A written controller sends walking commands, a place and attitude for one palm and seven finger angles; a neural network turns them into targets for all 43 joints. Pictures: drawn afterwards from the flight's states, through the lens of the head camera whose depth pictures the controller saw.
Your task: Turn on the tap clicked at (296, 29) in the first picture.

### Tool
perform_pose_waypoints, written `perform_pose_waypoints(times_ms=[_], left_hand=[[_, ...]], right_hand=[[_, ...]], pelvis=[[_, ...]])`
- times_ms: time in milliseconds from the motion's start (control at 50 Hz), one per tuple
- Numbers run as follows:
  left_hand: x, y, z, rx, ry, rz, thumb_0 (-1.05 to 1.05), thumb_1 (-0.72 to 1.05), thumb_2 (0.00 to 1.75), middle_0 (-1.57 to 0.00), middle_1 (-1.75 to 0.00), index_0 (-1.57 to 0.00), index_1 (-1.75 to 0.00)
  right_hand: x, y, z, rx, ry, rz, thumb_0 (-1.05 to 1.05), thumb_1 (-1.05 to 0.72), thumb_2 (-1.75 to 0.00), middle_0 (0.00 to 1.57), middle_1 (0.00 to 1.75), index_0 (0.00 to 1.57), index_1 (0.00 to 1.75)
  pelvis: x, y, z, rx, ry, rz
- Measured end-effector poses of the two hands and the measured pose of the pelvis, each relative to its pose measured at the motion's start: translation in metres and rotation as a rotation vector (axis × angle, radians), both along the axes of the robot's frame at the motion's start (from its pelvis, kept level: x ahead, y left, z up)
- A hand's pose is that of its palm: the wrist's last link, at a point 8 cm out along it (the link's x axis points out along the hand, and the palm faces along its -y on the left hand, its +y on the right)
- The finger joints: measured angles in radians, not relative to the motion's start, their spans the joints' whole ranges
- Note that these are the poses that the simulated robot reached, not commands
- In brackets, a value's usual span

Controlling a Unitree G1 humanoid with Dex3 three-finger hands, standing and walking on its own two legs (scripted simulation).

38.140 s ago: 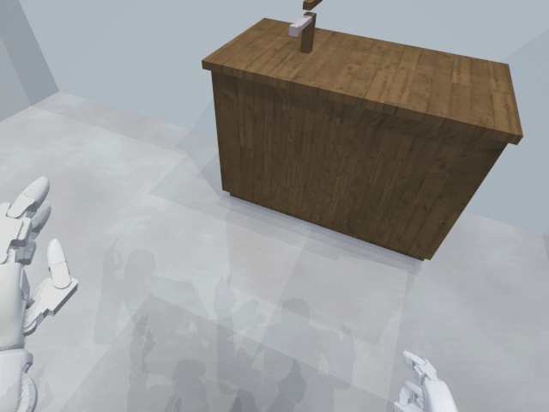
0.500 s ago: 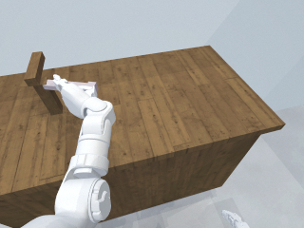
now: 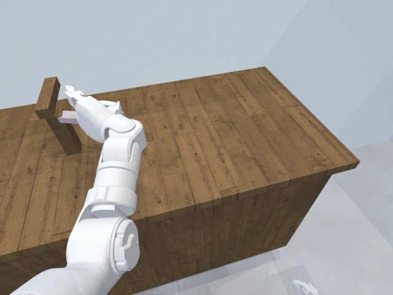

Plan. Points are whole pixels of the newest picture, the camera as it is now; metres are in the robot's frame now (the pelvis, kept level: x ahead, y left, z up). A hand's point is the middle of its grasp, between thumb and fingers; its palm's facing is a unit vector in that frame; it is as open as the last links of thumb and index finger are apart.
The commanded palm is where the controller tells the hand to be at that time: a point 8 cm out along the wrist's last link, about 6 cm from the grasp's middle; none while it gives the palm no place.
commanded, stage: lift the hand up off the lever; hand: left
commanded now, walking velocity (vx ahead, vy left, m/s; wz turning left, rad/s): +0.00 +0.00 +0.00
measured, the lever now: (118, 119) +0.48 +0.20 +0.12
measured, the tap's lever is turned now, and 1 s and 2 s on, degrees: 68 68 68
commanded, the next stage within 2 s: draw the hand back beside the body in 0.56 s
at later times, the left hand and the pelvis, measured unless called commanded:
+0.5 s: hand (118, 102) +0.44 +0.17 +0.19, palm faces +0.76 -0.65 -0.03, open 7.8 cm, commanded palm +0.38 +0.19 +0.20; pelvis +0.02 +0.01 +0.01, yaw +0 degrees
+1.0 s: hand (108, 138) +0.35 +0.18 +0.18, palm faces +0.26 -0.96 -0.14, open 7.8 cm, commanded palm +0.32 +0.21 +0.19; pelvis +0.02 +0.01 +0.01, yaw -3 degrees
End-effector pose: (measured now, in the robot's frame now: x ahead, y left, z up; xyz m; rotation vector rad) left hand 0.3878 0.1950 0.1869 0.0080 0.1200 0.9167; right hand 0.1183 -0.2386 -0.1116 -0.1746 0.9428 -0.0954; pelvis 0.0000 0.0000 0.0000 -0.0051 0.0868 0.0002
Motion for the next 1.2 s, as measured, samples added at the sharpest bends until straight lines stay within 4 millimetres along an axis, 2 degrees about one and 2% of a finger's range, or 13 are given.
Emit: perform_pose_waypoints(times_ms=[180, 340, 460, 680, 800, 880, 980, 1080, 1200], left_hand=[[-0.003, 0.007, 0.002, -0.009, -0.021, -0.008, 0.02, 0.90, 0.90, -0.15, -0.15, -0.15, -0.15], [0.000, 0.001, 0.014, -0.002, -0.039, -0.050, 0.02, 0.90, 0.90, -0.15, -0.15, -0.15, -0.15], [0.000, -0.003, 0.012, -0.028, -0.018, -0.063, 0.02, 0.90, 0.90, -0.15, -0.15, -0.15, -0.15], [-0.013, 0.008, 0.014, -0.017, -0.045, -0.045, 0.02, 0.90, 0.90, -0.15, -0.15, -0.15, -0.15], [-0.017, 0.000, 0.019, 0.089, -0.107, -0.399, 0.02, 0.90, 0.90, -0.14, -0.15, -0.14, -0.15], [-0.031, 0.003, 0.010, 0.025, -0.101, -0.523, 0.02, 0.90, 0.90, -0.15, -0.16, -0.15, -0.16], [-0.061, 0.023, -0.005, 0.162, -0.136, -0.649, 0.02, 0.90, 0.90, -0.16, -0.17, -0.16, -0.17], [-0.095, 0.037, 0.002, 0.310, -0.201, -0.710, 0.02, 0.90, 0.90, -0.16, -0.19, -0.16, -0.19], [-0.108, 0.040, 0.009, 0.360, -0.261, -0.746, 0.02, 0.90, 0.90, -0.17, -0.20, -0.17, -0.21]], right_hand=[[0.014, 0.000, 0.005, -0.016, -0.011, 0.005, 0.01, -0.91, -0.90, 0.20, 0.30, 0.20, 0.30], [0.039, 0.015, 0.010, 0.015, -0.050, 0.035, 0.01, -0.91, -0.90, 0.20, 0.30, 0.20, 0.30], [0.056, 0.026, 0.015, 0.040, -0.075, 0.053, 0.01, -0.91, -0.90, 0.20, 0.30, 0.20, 0.30], [0.071, 0.028, 0.022, 0.038, -0.094, 0.076, 0.01, -0.91, -0.90, 0.20, 0.30, 0.20, 0.30], [0.064, 0.017, 0.031, 0.002, -0.103, -0.005, 0.01, -0.91, -0.90, 0.20, 0.30, 0.20, 0.30], [0.057, 0.009, 0.039, -0.018, -0.127, -0.065, 0.01, -0.91, -0.90, 0.20, 0.30, 0.20, 0.30], [0.049, 0.002, 0.048, -0.026, -0.186, -0.077, 0.01, -0.91, -0.90, 0.20, 0.30, 0.20, 0.30], [0.041, 0.003, 0.046, -0.049, -0.188, -0.039, 0.01, -0.91, -0.90, 0.20, 0.30, 0.20, 0.30], [0.042, 0.018, 0.043, -0.039, -0.174, -0.001, 0.01, -0.91, -0.90, 0.20, 0.30, 0.20, 0.30]], pelvis=[[0.006, 0.002, 0.002, 0.000, -0.015, 0.003], [0.012, 0.005, 0.004, 0.004, -0.026, 0.004], [0.017, 0.006, 0.006, 0.007, -0.038, 0.001], [0.019, 0.005, 0.008, 0.006, -0.060, 0.006], [0.018, 0.003, 0.010, 0.012, -0.096, -0.018], [0.019, 0.004, 0.012, 0.008, -0.129, -0.039], [0.017, 0.006, 0.014, 0.004, -0.151, -0.054], [0.012, 0.009, 0.015, -0.001, -0.172, -0.045], [0.005, 0.015, 0.017, -0.004, -0.184, -0.035]])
